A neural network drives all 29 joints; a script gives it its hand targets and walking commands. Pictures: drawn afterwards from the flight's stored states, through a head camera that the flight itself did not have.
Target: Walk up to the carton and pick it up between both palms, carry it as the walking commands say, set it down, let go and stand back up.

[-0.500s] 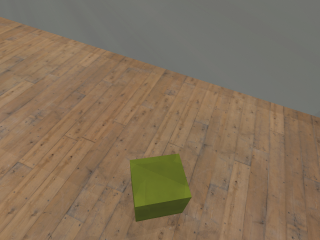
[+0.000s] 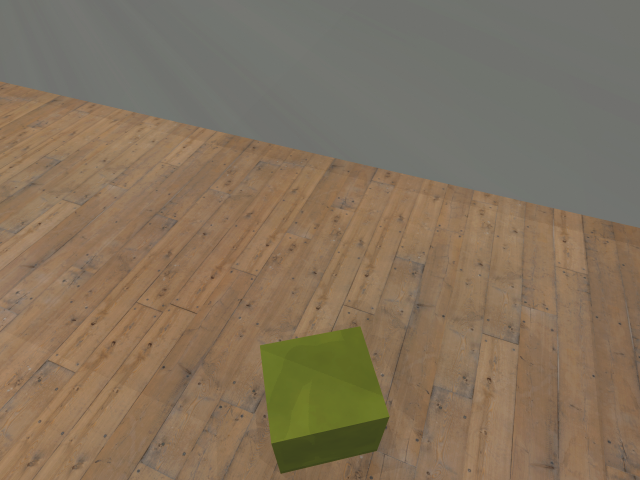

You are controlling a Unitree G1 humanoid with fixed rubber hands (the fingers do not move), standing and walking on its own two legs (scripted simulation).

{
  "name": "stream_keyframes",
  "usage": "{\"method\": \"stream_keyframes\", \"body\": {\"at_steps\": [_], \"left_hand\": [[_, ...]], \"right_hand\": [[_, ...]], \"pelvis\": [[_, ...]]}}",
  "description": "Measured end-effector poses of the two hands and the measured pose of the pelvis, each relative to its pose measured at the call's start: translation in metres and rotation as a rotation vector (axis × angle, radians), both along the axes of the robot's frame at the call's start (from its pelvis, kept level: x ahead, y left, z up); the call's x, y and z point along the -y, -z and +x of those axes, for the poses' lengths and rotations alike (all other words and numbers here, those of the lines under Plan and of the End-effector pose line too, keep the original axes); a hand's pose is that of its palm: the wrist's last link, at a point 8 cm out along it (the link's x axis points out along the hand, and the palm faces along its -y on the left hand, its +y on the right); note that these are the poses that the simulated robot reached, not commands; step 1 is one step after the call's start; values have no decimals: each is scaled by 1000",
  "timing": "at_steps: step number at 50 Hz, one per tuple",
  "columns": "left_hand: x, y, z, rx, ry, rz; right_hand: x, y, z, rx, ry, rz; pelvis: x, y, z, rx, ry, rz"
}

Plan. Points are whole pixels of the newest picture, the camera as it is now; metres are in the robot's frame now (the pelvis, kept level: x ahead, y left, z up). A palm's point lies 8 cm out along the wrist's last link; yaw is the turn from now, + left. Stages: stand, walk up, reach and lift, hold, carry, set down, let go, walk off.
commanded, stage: walk up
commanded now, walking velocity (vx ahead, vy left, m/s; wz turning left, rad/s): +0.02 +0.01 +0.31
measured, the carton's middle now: (320, 400) +0.48 +0.00 -0.62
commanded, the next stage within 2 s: none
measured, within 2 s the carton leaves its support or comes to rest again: neither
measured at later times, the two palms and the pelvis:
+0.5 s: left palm out of the picture +0.08 +0.20 -0.12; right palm out of the picture +0.04 -0.30 -0.13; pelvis +0.00 -0.03 +0.00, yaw +3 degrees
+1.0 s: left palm out of the picture +0.07 +0.23 -0.14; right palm out of the picture +0.11 -0.23 -0.09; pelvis +0.02 +0.00 +0.01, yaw +6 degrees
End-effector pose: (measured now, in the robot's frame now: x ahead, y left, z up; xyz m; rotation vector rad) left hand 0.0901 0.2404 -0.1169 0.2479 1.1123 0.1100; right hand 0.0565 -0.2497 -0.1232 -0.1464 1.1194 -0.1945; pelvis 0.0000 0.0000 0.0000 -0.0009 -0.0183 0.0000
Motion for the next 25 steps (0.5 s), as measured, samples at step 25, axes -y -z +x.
{"method": "stream_keyframes", "body": {"at_steps": [25], "left_hand": [[36, 3, -14, -32, -46, -20]], "right_hand": [[48, 3, -13, -74, -13, -42]], "pelvis": [[34, 2, -4, -11, -47, 0]]}}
